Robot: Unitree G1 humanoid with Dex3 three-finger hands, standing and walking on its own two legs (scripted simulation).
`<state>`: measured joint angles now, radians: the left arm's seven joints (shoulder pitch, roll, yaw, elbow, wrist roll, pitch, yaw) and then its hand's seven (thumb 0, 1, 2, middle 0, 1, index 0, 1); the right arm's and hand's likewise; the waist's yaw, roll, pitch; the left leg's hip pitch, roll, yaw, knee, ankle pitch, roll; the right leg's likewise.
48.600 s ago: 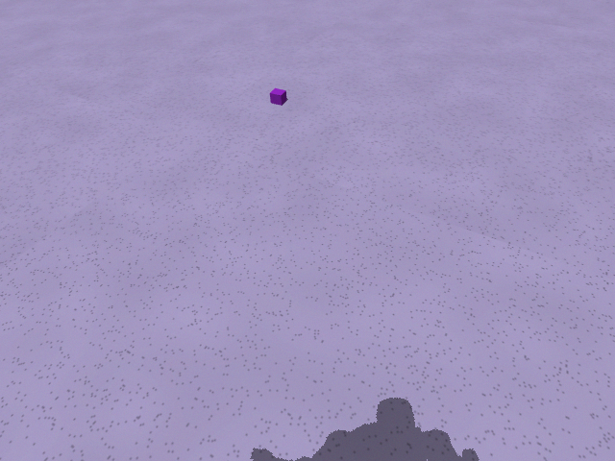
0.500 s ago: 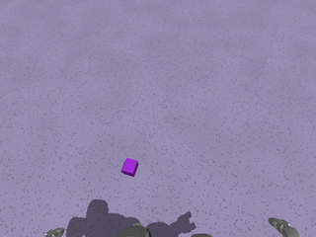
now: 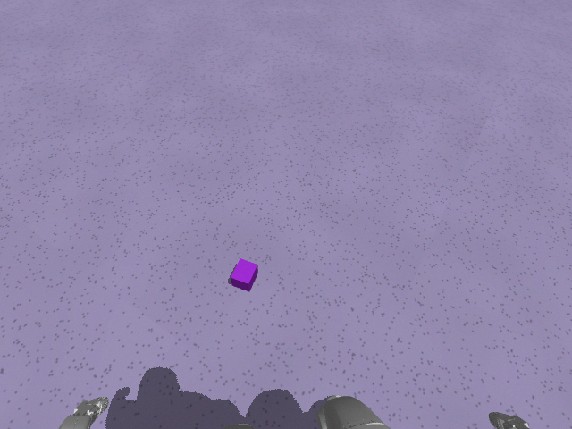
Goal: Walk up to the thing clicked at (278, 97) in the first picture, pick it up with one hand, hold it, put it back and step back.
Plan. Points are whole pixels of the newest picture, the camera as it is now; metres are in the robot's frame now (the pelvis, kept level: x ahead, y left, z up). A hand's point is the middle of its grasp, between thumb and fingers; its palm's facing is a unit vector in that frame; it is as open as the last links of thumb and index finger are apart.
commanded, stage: step back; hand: left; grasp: from above
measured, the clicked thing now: (244, 275) +0.68 +0.15 -0.73
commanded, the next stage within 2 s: none
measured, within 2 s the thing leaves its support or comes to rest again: neither
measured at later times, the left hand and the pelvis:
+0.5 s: hand out of the picture -0.07 +0.23 -0.14, palm faces -0.04 -0.91 -0.42, open 7.4 cm; pelvis -0.16 -0.03 +0.00, yaw -2 degrees
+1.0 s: hand out of the picture -0.25 +0.22 -0.16, palm faces -0.07 -0.92 -0.39, open 7.4 cm; pelvis -0.34 -0.06 -0.02, yaw -4 degrees
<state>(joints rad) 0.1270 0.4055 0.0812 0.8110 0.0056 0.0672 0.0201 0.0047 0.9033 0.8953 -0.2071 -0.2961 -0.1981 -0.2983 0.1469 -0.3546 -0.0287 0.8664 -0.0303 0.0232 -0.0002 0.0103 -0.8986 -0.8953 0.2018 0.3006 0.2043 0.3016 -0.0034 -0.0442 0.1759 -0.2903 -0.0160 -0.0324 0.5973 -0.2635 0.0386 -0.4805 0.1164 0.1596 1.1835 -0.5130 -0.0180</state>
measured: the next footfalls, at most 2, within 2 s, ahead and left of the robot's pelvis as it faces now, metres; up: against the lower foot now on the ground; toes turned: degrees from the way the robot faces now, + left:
right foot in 0.28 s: -0.10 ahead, -0.16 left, +0.00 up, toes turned -3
left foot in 0.60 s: -0.18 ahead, +0.08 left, +0.00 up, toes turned +0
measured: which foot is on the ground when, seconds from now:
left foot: down 0.00-0.30, up 0.32-0.58, down 0.60-1.00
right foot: up 0.00-0.26, down 0.28-0.62, up 0.64-0.96, down 0.98-1.00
